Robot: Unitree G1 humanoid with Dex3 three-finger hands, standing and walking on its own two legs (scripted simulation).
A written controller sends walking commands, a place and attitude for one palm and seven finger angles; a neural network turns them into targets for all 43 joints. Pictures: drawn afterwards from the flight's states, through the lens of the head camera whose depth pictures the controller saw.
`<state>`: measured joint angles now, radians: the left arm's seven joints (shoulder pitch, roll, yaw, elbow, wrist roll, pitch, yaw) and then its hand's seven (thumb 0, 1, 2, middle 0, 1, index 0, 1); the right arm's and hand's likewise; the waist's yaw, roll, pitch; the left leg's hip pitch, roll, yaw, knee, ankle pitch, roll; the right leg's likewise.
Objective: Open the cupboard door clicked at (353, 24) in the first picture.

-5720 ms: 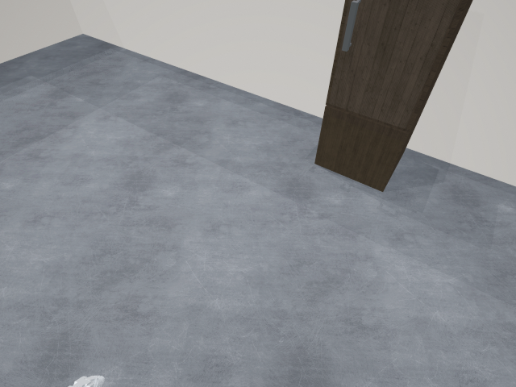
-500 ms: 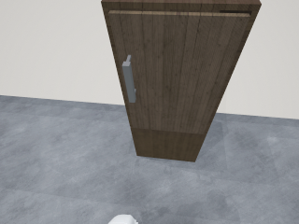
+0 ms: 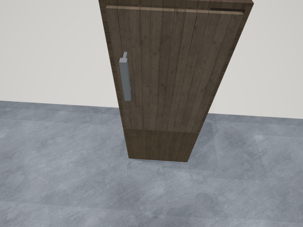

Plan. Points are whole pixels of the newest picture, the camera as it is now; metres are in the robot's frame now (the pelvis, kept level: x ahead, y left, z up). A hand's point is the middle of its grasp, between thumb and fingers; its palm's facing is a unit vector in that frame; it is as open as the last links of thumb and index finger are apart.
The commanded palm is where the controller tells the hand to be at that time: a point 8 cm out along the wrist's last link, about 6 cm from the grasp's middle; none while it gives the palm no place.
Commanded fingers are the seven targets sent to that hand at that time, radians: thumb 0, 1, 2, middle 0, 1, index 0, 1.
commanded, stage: come to a stop and stand still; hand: left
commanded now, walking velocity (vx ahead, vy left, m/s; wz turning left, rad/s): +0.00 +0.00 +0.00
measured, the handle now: (126, 77) +0.58 +0.13 +0.04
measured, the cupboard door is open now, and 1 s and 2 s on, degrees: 0 0 0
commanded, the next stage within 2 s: look again from close up in 0.58 s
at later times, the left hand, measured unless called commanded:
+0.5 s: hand out of the picture +0.04 +0.15 -0.16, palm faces +0.07 -0.97 -0.25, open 7.3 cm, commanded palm none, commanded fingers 0.00 0.90 0.90 -0.20 -0.30 -0.20 -0.30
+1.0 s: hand out of the picture +0.02 +0.16 -0.16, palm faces +0.08 -0.97 -0.23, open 7.4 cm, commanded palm none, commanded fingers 0.00 0.90 0.90 -0.20 -0.30 -0.20 -0.30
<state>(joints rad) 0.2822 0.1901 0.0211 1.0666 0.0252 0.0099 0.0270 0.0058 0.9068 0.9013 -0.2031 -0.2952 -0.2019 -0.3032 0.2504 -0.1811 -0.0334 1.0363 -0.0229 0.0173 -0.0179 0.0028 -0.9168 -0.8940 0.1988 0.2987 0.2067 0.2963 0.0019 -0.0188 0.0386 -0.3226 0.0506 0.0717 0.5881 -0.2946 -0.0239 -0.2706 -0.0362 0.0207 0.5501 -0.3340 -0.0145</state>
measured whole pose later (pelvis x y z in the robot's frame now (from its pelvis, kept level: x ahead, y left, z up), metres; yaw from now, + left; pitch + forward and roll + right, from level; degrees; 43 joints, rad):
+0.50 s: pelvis +0.02 -0.04 +0.00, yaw +2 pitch -1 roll +1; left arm 0.26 0.15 0.01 1.07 0.01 -0.02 0.03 0.01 0.91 0.90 -0.21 -0.30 -0.21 -0.30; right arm 0.31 -0.16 -0.01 1.09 -0.02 0.00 -0.02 0.01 -0.92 -0.89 0.20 0.30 0.20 0.30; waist -0.01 0.04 0.01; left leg -0.22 0.07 0.01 0.52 -0.28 -0.07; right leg -0.20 -0.01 -0.03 0.59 -0.37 -0.03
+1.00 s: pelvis +0.02 -0.03 +0.01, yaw +3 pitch -1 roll +1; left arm 0.27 0.17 0.01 1.10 0.02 -0.01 0.02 0.01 0.91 0.90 -0.21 -0.30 -0.20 -0.30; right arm 0.23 -0.17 0.00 1.10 -0.02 -0.01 -0.03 0.00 -0.92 -0.89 0.20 0.30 0.20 0.30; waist 0.02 0.01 0.04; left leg -0.19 0.07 0.01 0.47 -0.27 -0.07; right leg -0.17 -0.01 -0.03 0.53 -0.35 -0.02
